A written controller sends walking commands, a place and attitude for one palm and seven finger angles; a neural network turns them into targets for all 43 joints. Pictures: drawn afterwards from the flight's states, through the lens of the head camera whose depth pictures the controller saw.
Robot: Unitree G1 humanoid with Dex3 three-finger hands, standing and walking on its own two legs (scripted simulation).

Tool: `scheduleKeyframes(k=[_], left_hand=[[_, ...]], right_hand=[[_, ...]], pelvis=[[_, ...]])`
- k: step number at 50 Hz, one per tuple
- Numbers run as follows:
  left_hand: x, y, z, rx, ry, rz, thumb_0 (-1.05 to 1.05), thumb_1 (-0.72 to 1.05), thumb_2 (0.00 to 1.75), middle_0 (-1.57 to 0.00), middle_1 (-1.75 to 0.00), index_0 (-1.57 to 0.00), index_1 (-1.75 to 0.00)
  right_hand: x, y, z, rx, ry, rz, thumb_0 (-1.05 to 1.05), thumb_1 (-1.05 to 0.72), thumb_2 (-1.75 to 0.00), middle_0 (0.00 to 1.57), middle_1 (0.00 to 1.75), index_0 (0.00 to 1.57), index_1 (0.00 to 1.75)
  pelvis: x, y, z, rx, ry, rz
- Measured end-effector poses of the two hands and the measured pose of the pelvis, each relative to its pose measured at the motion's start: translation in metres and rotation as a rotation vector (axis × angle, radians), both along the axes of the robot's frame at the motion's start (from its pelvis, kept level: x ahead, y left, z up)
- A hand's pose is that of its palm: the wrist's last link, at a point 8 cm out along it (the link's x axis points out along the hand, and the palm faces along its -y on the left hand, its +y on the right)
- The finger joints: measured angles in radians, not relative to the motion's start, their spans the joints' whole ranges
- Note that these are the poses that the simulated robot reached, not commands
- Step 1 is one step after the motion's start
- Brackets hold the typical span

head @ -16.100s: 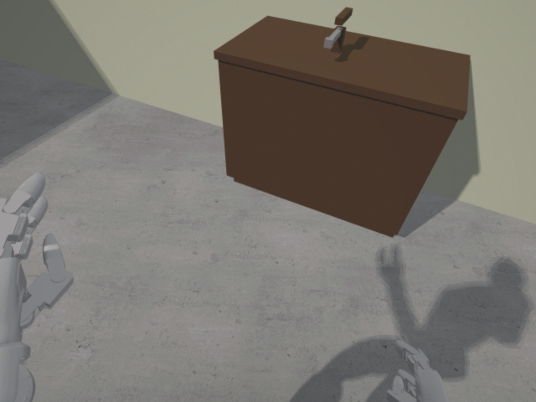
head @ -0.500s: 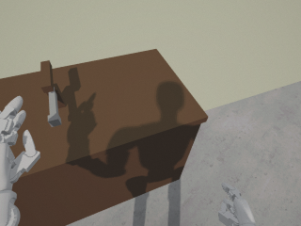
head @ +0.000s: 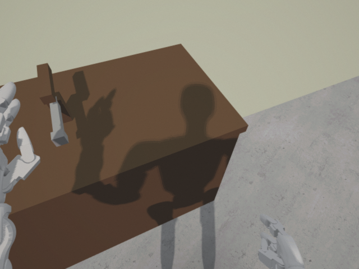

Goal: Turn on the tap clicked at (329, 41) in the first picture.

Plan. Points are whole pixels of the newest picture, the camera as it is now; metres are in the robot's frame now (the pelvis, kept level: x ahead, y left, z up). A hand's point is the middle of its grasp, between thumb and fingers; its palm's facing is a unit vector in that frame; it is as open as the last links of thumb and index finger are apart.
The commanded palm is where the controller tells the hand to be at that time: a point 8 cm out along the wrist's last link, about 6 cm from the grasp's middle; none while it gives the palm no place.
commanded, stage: come to a stop and stand still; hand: left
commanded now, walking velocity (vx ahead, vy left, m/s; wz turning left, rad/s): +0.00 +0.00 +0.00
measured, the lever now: (59, 137) +0.38 +0.32 +0.05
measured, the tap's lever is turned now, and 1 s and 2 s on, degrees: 0 0 0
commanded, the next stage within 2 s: look again from close up in 0.60 s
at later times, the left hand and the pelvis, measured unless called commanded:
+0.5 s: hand (42, 179) +0.22 +0.24 +0.15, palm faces +0.37 -0.86 -0.35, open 7.4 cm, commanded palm +0.16 +0.28 +0.18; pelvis +0.00 +0.00 +0.00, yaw +0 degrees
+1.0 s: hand (34, 176) +0.23 +0.25 +0.16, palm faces +0.38 -0.85 -0.35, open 7.4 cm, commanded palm +0.16 +0.28 +0.18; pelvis +0.01 +0.00 +0.00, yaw +1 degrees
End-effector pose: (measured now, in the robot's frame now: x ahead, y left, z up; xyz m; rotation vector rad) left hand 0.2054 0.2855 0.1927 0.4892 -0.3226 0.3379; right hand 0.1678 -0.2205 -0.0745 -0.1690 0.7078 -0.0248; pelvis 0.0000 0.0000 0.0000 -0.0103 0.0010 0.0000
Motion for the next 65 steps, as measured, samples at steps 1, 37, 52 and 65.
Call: scheduleKeyframes(k=[1, 37, 52, 65], left_hand=[[-0.003, -0.013, -0.009, -0.010, 0.049, -0.047, 0.01, 0.90, 0.90, -0.20, -0.30, -0.20, -0.30], [-0.020, 0.003, -0.013, -0.061, 0.001, 0.007, 0.01, 0.89, 0.90, -0.21, -0.31, -0.21, -0.30], [-0.021, 0.004, -0.020, -0.080, 0.048, 0.016, 0.01, 0.89, 0.90, -0.21, -0.31, -0.21, -0.30], [-0.017, 0.020, -0.007, -0.183, 0.079, 0.096, 0.01, 0.90, 0.90, -0.21, -0.31, -0.20, -0.30]], right_hand=[[-0.003, -0.001, 0.000, 0.006, -0.005, -0.019, 0.02, -0.91, -0.90, 0.20, 0.30, 0.20, 0.30], [0.009, 0.004, 0.019, -0.087, -0.030, 0.011, 0.02, -0.91, -0.90, 0.20, 0.30, 0.20, 0.30], [0.010, 0.006, 0.018, -0.081, -0.027, -0.005, 0.02, -0.91, -0.90, 0.20, 0.30, 0.20, 0.30], [0.008, -0.004, -0.007, -0.031, -0.006, 0.084, 0.02, -0.91, -0.90, 0.20, 0.30, 0.21, 0.30]], pelvis=[[0.001, 0.001, 0.000, 0.000, -0.003, -0.004], [0.007, -0.001, 0.004, -0.009, -0.010, 0.010], [0.007, 0.001, 0.005, -0.008, -0.018, 0.015], [-0.005, -0.015, -0.003, 0.022, -0.016, 0.065]])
